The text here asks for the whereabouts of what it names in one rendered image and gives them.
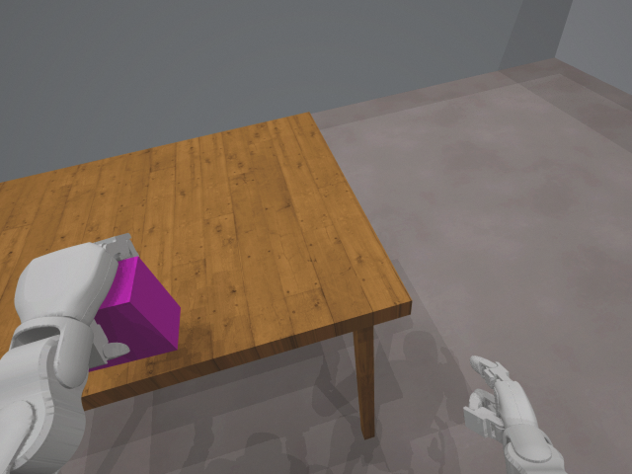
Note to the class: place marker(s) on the table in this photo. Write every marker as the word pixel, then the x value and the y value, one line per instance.
pixel 254 231

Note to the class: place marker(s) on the robot right hand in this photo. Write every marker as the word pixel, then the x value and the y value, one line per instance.
pixel 489 415

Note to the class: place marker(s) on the robot left hand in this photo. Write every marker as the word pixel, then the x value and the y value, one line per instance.
pixel 74 282

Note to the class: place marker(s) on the left robot forearm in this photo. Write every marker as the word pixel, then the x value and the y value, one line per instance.
pixel 42 377

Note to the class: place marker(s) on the right robot forearm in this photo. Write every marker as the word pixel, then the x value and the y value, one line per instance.
pixel 528 450

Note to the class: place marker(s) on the sponge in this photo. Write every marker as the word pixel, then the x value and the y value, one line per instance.
pixel 139 312

